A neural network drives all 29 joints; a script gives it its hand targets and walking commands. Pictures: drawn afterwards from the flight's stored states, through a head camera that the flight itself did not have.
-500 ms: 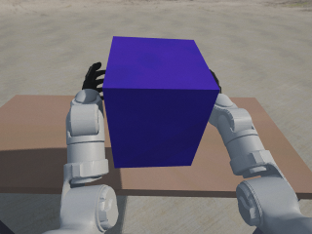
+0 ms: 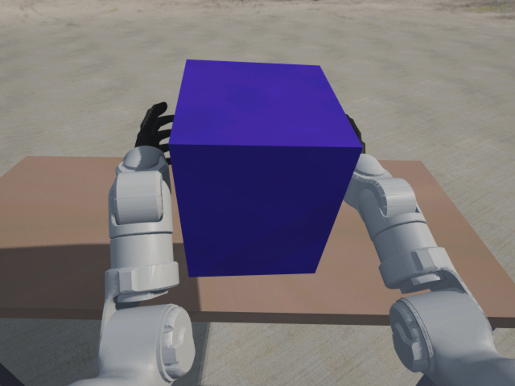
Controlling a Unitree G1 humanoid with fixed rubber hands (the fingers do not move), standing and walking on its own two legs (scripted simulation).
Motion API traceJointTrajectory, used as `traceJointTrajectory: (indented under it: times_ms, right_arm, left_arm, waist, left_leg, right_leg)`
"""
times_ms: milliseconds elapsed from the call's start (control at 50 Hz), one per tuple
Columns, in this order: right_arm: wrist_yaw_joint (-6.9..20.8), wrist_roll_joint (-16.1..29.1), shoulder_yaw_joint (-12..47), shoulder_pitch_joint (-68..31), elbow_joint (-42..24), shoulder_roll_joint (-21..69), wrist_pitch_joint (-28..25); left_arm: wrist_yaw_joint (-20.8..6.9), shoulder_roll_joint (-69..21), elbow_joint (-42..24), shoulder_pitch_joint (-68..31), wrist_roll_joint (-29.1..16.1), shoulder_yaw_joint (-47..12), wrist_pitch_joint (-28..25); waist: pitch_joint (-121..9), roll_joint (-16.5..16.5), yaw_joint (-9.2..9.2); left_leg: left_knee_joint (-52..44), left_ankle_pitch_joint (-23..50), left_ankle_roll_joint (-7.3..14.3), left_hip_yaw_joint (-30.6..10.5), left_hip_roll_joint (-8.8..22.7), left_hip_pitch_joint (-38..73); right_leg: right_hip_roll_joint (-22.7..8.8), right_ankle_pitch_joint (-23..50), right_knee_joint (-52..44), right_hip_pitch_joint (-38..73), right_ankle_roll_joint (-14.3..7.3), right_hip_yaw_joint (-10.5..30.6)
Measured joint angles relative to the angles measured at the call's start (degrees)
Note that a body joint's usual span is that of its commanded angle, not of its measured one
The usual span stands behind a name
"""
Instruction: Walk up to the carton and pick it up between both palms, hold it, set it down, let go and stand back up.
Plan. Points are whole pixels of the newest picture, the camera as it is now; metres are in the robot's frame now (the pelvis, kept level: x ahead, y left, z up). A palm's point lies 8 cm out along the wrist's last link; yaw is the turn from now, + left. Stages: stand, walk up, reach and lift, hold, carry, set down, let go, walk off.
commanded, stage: hold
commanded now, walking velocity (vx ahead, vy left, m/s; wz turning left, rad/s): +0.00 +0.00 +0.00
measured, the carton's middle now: (254, 171) +0.37 +0.00 +0.21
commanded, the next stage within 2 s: none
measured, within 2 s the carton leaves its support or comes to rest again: neither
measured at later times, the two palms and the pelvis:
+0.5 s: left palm (152, 155) +0.36 +0.14 +0.26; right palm (351, 161) +0.36 -0.15 +0.23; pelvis +0.00 +0.00 +0.00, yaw +0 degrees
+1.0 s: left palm (151, 155) +0.36 +0.15 +0.26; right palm (351, 160) +0.36 -0.15 +0.23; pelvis +0.00 +0.00 +0.00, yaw +0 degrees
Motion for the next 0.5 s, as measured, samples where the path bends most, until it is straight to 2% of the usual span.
traceJointTrajectory:
  times_ms: [500]
  right_arm:
    - [0.0, 0.1, 0.3, 0.0, 0.1, -0.2, 0.1]
  left_arm:
    - [0.2, 0.0, 0.3, 0.0, -0.1, 0.0, -0.2]
  waist:
    - [-0.2, 0.1, -0.04]
  left_leg:
    - [0.0, -0.1, -0.1, -0.1, 0.1, 0.0]
  right_leg:
    - [0.1, -0.1, -0.1, 0.0, -0.1, 0.0]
